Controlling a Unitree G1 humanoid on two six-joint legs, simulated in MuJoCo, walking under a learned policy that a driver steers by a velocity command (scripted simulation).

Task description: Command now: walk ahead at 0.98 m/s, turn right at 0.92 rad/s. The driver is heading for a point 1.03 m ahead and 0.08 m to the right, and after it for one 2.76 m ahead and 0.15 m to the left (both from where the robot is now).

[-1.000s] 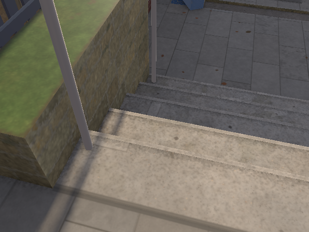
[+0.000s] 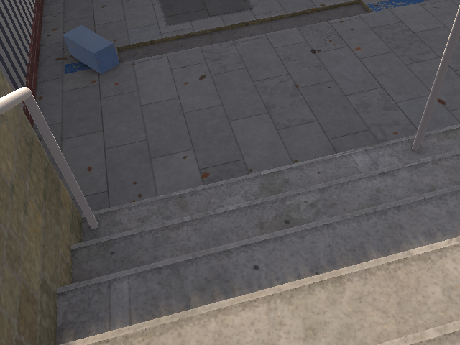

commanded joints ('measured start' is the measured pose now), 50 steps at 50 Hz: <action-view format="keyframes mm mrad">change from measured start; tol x64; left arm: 1 -2 17 -9 -54 2 -9 -34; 50 -307 -74 -37 -239 37 -156 -30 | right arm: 1 -199 -151 -19 -136 14 -30 -13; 50 218 40 10 -101 61 83 -66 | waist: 1 91 -24 168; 50 -98 144 14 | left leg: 1 -243 244 -15 -205 250 156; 6 -249 244 17 546 1255 146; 8 -840 -83 -226 1353 -223 81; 30 -797 4 -326 268 605 138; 36 286 35 -610 353 1079 380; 39 -127 243 -1128 24 -16 479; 50 -433 -169 -758 453 71 277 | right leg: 1 159 -19 -20 -199 137 -27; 6 875 239 -192 -200 -179 -104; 9 1088 -62 900 -844 -532 -366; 33 529 68 131 416 714 -34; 35 -216 331 -21 1358 -787 56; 50 475 237 135 -677 574 73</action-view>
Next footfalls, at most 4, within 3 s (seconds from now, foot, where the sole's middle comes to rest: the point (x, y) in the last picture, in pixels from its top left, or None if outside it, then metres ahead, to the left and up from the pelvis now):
0.14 right None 0.31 -0.11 -0.76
0.68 left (262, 320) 0.66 -0.06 -0.94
1.10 right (318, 244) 1.04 -0.34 -1.11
1.54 left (258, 224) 1.29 -0.10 -1.29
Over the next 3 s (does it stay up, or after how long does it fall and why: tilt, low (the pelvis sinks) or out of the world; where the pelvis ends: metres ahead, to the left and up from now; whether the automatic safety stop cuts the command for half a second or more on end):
stays up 1.40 -0.28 -0.54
